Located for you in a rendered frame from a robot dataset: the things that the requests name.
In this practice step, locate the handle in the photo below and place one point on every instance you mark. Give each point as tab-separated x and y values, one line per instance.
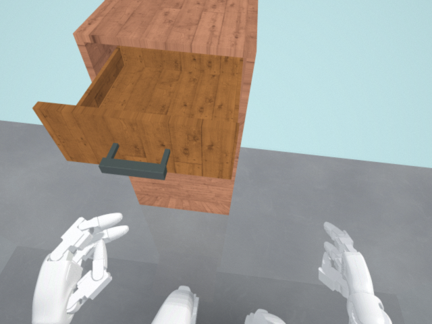
134	168

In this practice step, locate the robot left shin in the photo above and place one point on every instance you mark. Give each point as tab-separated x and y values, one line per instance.
184	288

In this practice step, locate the left robot hand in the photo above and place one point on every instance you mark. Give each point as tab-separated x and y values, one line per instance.
55	301

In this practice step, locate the drawer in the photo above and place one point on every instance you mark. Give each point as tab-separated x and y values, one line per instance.
149	100

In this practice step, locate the robot right forearm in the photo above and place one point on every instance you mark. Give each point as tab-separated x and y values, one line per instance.
365	308

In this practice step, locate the cabinet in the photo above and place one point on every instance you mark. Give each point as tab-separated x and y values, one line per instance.
212	27

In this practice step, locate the right robot hand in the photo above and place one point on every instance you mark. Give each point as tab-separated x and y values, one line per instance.
352	274

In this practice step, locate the left robot thigh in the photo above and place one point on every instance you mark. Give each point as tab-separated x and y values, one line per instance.
180	307

